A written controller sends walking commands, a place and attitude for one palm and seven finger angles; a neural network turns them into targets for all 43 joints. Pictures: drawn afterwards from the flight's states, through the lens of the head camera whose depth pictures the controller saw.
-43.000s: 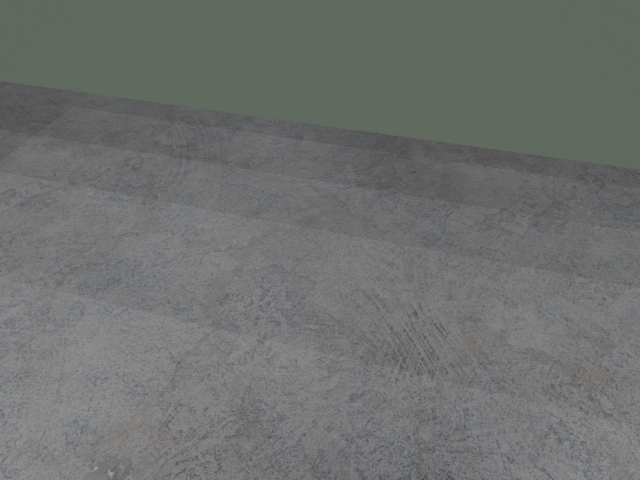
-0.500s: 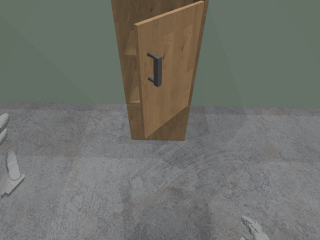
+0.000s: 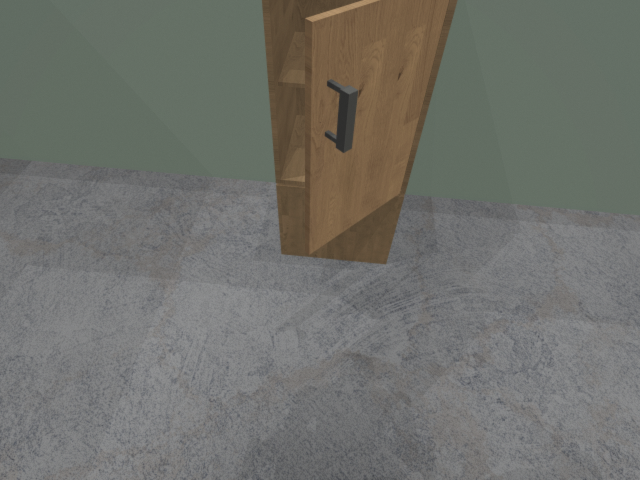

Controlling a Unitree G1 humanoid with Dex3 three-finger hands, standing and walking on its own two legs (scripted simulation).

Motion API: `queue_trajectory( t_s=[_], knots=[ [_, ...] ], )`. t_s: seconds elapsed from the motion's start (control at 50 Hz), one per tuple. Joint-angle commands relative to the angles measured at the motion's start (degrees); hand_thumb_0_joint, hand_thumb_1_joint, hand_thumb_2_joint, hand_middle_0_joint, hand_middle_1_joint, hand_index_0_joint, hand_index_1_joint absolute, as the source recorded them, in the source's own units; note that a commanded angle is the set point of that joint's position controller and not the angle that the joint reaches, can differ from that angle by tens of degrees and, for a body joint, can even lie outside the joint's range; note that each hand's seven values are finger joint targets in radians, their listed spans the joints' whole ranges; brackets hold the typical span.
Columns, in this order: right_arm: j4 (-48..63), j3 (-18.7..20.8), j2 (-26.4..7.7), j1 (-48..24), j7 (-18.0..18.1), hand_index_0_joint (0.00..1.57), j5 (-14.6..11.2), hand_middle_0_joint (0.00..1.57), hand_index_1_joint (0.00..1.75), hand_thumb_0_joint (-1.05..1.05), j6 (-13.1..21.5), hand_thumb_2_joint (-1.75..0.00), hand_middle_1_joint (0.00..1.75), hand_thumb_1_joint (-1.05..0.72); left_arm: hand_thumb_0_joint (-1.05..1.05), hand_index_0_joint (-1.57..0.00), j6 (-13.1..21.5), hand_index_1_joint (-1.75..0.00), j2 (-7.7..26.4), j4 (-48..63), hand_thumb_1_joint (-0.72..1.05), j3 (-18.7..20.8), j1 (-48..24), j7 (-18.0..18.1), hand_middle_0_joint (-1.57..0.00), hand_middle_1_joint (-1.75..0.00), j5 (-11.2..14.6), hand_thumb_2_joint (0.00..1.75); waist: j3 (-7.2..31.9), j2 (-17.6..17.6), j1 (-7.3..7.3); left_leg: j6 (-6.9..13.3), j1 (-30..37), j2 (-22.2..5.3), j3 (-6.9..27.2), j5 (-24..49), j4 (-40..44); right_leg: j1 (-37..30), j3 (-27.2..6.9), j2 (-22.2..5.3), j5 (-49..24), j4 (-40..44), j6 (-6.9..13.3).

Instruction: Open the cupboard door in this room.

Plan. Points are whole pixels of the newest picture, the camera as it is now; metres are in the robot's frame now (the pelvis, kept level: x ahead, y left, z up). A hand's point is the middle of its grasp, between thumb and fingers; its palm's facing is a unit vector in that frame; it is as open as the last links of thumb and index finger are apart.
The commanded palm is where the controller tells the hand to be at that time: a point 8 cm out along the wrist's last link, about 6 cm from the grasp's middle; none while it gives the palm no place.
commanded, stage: let the arm hang, fingers relaxed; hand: left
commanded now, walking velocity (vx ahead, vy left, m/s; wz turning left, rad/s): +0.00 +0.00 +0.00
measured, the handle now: (338, 115) +0.72 +0.01 +0.06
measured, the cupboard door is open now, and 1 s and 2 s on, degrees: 47 47 47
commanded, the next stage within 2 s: look to check the result in 0.68 s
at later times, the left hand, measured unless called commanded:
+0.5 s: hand out of the picture +0.02 +0.21 -0.16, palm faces +0.00 -0.97 -0.26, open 7.4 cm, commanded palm none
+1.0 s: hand out of the picture +0.07 +0.23 -0.15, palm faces -0.01 -0.95 -0.31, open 7.4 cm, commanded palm none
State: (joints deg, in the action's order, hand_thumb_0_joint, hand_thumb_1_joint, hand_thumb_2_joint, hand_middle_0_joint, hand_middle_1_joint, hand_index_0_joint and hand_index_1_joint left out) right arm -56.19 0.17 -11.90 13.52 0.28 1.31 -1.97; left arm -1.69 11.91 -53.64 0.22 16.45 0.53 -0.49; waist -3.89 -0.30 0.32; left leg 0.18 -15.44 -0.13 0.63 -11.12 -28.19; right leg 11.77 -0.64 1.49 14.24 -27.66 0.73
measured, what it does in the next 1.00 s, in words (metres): stands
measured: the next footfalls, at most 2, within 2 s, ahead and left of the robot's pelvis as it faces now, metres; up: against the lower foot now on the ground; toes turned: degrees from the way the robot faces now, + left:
none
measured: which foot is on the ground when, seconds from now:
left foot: down 0.00-1.00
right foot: down 0.00-1.00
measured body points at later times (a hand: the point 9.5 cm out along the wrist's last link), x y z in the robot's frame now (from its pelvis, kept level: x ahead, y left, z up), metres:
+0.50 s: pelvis +0.00 +0.01 +0.00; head +0.01 +0.00 +0.45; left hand +0.02 +0.26 -0.14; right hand +0.00 -0.23 -0.16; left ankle +0.05 +0.12 -0.74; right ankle +0.01 -0.11 -0.74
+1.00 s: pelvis +0.02 +0.01 +0.01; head +0.04 -0.01 +0.46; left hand +0.07 +0.28 -0.13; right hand +0.06 -0.26 -0.15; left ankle +0.05 +0.12 -0.74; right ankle +0.01 -0.11 -0.74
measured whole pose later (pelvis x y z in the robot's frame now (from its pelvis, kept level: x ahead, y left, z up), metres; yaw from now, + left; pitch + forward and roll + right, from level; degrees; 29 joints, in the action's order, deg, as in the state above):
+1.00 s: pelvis +0.02 +0.01 +0.01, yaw +0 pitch -2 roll +0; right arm -64.4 1.3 -15.3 8.8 0.7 0.9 -0.1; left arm 0.4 15.1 -64.9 1.1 9.2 0.4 -0.5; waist -4.3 1.8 0.5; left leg 0.7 -10.2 0.9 -0.3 -9.0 -20.8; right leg 7.5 -1.6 0.3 12.8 -21.9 0.1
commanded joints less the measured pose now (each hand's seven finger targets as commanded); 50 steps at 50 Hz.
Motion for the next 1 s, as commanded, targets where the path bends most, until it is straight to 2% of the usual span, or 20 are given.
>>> queue_trajectory(
  t_s=[0.0, 0.06, 0.08, 0.14, 0.28, 0.36, 0.42, 0.58, 0.64, 0.82, 0.98],
  knots=[
    [1.1, 1.8, -6.9, 0.3, 0.6, 0.2, 0.0, 0.2, 0.3, 0.0, 1.4, -0.9, 0.3, -0.9, 0.0, -0.2, 2.0, -0.3, 8.0, -0.3, 0.9, 1.9, -0.5, 0.5, -0.2, -0.3, -0.3, 0.9, 2.0, 3.7, 0.49, 1.6, 2.3, -4.4, 5.4, -7.7, 8.4, 3.3, -6.2, -5.1, 5.6, 9.6, 2.4],
    [-1.0, 2.0, -7.6, 1.7, 0.8, 0.2, 0.0, 0.2, 0.3, 0.0, 1.4, -0.9, 0.3, -0.9, 0.0, -0.2, 2.0, -0.3, 8.3, -3.0, 0.9, 1.8, -0.5, 0.5, -0.2, -0.3, -0.3, 0.9, 1.2, 1.0, 0.53, 1.7, 2.7, -4.4, 5.5, -8.1, 8.8, 4.3, -6.0, -5.1, 7.5, 10.3, 2.5],
    [-1.5, 2.2, -7.5, 1.9, 0.8, 0.2, -0.1, 0.2, 0.3, 0.0, 1.3, -0.9, 0.3, -0.9, 0.0, -0.2, 2.0, -0.3, 8.4, -3.8, 0.9, 1.9, -0.4, 0.6, -0.2, -0.3, -0.3, 0.9, 0.5, 1.4, 0.38, 1.8, 2.6, -4.4, 5.5, -8.4, 9.0, 4.8, -6.0, -5.2, 8.4, 10.6, 2.6],
    [-3.2, 2.2, -7.6, 2.9, 0.8, 0.2, 0.0, 0.2, 0.3, 0.0, 1.4, -0.9, 0.3, -0.9, 0.0, -0.2, 1.9, -0.3, 8.6, -5.7, 0.9, 1.9, -0.2, 0.6, -0.2, -0.3, -0.3, 0.9, 0.0, -0.7, 0.32, 2.0, 2.3, -4.4, 5.6, -8.9, 9.6, 5.0, -5.9, -5.3, 9.2, 10.5, 2.5],
    [-5.4, 2.4, -7.6, 3.7, 0.9, 0.2, -0.2, 0.2, 0.3, 0.0, 1.7, -0.9, 0.3, -0.9, 0.0, -0.2, 2.1, -0.3, 9.3, -7.9, 0.9, 2.2, -0.1, 0.8, -0.2, -0.3, -0.3, 0.9, -0.6, -1.4, -0.04, 2.2, 2.3, -4.3, 5.5, -7.1, 10.0, 4.5, -5.7, -5.7, 8.2, 10.0, 2.7],
    [-6.2, 2.2, -7.4, 3.0, 0.9, 0.2, -0.1, 0.2, 0.3, 0.0, 2.1, -0.9, 0.3, -0.9, 0.0, -0.2, 2.3, -0.3, 9.2, -8.4, 0.9, 2.2, -1.0, 0.9, -0.2, -0.3, -0.2, 0.9, -0.4, 0.4, 0.05, 2.1, 3.1, -4.8, 5.7, -4.9, 10.6, 3.8, -5.6, -5.9, 4.6, 9.0, 2.6],
    [-6.5, 2.1, -7.7, 2.4, 1.0, 0.2, -0.2, 0.2, 0.3, 0.0, 2.4, -0.9, 0.3, -0.9, 0.0, -0.2, 2.5, -0.3, 9.3, -8.7, 0.9, 2.2, -1.6, 1.0, -0.2, -0.3, -0.2, 0.9, 0.0, 0.5, -0.04, 2.0, 3.3, -5.0, 5.8, -2.7, 10.9, 2.3, -5.5, -6.0, 1.8, 8.5, 2.5],
    [-6.4, 2.3, -8.5, 0.5, 1.0, 0.2, -0.2, 0.2, 0.3, 0.0, 2.5, -0.9, 0.3, -0.9, 0.0, -0.2, 2.7, -0.3, 10.1, -8.5, 0.9, 2.4, -3.6, 1.0, -0.2, -0.3, -0.3, 0.9, -0.4, 1.7, -0.02, 1.7, 4.1, -5.0, 5.5, -1.2, 11.0, 1.7, -5.7, -6.3, 0.6, 9.3, 2.3],
    [-6.2, 2.4, -9.1, -0.4, 0.9, 0.2, -0.1, 0.2, 0.3, 0.0, 2.8, -0.9, 0.3, -0.9, 0.0, -0.2, 2.8, -0.3, 10.2, -8.5, 0.9, 2.5, -4.4, 0.9, -0.2, -0.3, -0.3, 0.9, 1.1, 2.0, 0.0, 1.7, 4.8, -5.3, 5.6, 0.0, 11.2, 0.4, -5.6, -6.4, -1.1, 9.1, 2.2],
    [-5.9, 2.4, -11.0, -2.9, 1.0, 0.2, -0.3, 0.2, 0.3, 0.0, 3.1, -0.9, 0.3, -0.9, 0.0, -0.2, 3.1, -0.3, 11.7, -8.4, 0.9, 2.6, -6.6, 0.8, -0.2, -0.3, -0.2, 0.9, 2.7, 0.8, 0.08, 1.7, 7.6, -5.7, 5.2, 6.2, 10.5, -1.2, -5.6, -6.9, -6.5, 9.5, 2.1],
    [-5.6, 2.7, -12.9, -4.9, 0.9, 0.2, -0.5, 0.2, 0.3, 0.0, 2.9, -0.9, 0.3, -0.9, 0.0, -0.2, 3.4, -0.3, 13.7, -8.2, 0.9, 2.7, -7.6, 0.8, -0.2, -0.3, -0.2, 0.9, 3.8, -0.7, 0.12, 1.5, 9.3, -5.7, 4.8, 7.0, 10.1, -1.9, -6.0, -7.2, -7.6, 10.7, 2.1]
  ],
)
